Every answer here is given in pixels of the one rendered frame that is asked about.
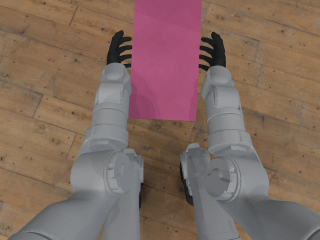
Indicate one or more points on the carton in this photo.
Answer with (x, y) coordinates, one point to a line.
(165, 60)

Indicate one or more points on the right robot hand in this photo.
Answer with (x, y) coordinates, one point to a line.
(217, 53)

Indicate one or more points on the right robot forearm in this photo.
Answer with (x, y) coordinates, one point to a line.
(227, 133)

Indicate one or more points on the robot thigh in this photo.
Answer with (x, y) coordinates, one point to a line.
(212, 222)
(123, 222)

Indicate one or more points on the left robot thigh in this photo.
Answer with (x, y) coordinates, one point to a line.
(123, 222)

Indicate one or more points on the robot right upper arm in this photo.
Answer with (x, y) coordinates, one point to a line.
(241, 185)

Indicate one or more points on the robot left upper arm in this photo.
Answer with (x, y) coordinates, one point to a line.
(98, 180)

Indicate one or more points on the right robot thigh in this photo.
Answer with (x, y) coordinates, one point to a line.
(212, 222)

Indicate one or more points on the left robot hand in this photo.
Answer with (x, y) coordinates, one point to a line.
(114, 52)

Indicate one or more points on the left robot forearm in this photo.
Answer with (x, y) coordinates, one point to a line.
(108, 129)

